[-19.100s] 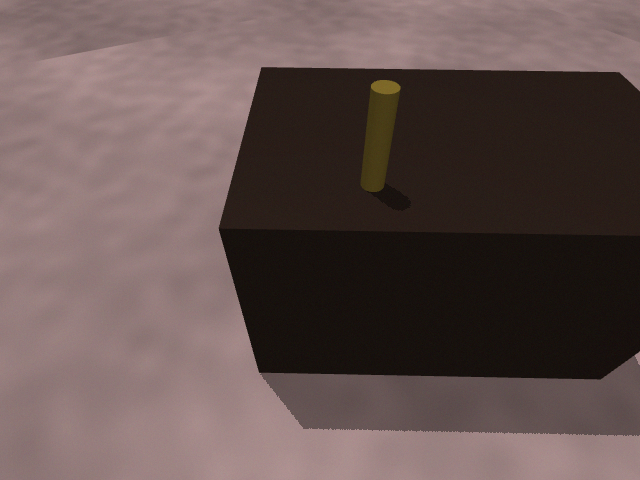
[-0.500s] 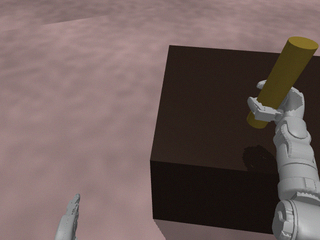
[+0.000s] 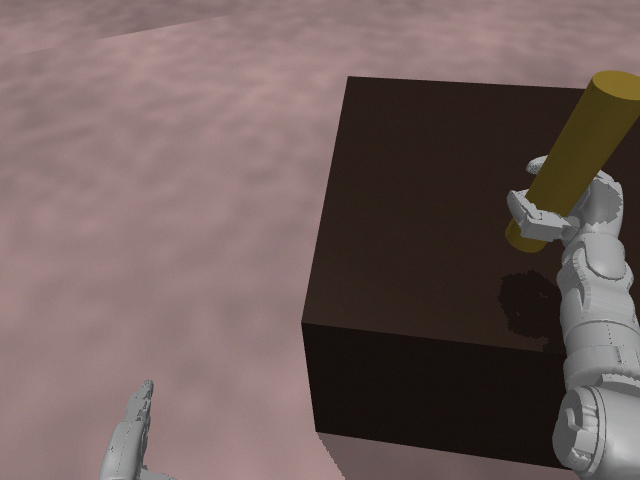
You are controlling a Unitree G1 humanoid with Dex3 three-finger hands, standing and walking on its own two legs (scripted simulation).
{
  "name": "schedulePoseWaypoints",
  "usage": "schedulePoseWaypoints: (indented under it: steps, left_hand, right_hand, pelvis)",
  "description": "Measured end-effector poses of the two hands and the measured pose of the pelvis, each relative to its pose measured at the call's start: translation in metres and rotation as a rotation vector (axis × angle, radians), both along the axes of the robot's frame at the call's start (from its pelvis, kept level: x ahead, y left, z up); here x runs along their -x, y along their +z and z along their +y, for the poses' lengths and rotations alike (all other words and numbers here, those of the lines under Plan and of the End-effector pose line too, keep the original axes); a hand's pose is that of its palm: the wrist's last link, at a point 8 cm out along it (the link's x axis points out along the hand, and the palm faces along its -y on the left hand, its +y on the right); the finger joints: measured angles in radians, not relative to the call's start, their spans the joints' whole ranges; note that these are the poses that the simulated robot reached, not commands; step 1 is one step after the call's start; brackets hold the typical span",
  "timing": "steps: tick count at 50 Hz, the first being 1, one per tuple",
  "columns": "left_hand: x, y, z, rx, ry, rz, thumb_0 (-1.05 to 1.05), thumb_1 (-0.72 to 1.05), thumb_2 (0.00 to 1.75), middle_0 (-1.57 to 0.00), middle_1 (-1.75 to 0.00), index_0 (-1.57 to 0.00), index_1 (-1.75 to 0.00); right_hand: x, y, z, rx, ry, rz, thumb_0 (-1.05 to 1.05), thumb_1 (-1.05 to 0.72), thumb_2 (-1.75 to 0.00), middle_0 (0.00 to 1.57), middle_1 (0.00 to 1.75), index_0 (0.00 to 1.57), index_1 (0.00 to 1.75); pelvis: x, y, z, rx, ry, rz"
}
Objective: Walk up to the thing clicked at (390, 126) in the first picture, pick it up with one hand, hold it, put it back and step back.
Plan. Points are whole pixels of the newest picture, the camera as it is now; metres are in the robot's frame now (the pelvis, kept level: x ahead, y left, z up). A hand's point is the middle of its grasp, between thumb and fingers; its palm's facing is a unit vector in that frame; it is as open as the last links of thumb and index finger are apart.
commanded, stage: crouch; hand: right
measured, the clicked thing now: (564, 176) +0.45 -0.23 +0.16
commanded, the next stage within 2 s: lower in 0.04 s
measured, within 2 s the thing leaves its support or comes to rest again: rests again in 1.26 s
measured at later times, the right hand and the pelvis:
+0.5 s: hand (528, 220) +0.46 -0.22 +0.07, palm faces +0.24 +0.97 +0.01, open 7.3 cm; pelvis -0.02 +0.00 -0.02, yaw +0 degrees
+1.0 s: hand (520, 230) +0.47 -0.23 +0.04, palm faces +0.24 +0.97 +0.01, open 7.3 cm; pelvis -0.02 -0.01 -0.04, yaw +1 degrees
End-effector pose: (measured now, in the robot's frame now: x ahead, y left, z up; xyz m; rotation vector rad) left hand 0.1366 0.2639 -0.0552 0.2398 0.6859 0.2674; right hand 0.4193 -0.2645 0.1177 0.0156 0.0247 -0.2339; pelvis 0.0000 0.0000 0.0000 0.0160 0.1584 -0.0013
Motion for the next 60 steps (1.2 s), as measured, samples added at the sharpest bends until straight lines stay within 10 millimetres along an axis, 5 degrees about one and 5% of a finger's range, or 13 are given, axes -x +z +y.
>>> schedulePoseWaypoints:
  steps: [12, 26, 60]
  left_hand:
    - [0.011, -0.003, -0.006, 0.005, -0.006, -0.001, -0.01, -0.54, 0.07, -0.06, -0.05, -0.05, -0.06]
    - [0.026, -0.004, -0.005, -0.05, -0.026, 0.006, -0.01, -0.54, 0.07, -0.06, -0.05, -0.05, -0.06]
    - [0.018, -0.006, -0.007, -0.091, -0.059, -0.017, -0.01, -0.54, 0.07, -0.06, -0.05, -0.05, -0.06]
  right_hand:
    - [-0.005, -0.007, -0.006, 0.003, -0.009, 0.007, -0.01, 0.1, -1.17, 0.86, 1.15, 0.87, 1.16]
    - [-0.01, -0.047, -0.007, -0.008, -0.005, 0.025, -0.01, 0.1, -1.17, 0.86, 1.15, 0.87, 1.16]
    - [-0.018, -0.091, -0.012, 0.001, -0.017, 0.022, -0.01, 0.09, -1.17, 0.86, 1.15, 0.87, 1.16]
  pelvis:
    - [0.008, -0.006, -0.002, -0.004, 0.002, 0.023]
    - [0.019, -0.021, -0.004, -0.013, 0.006, 0.083]
    - [0.017, -0.045, -0.005, -0.029, -0.001, 0.155]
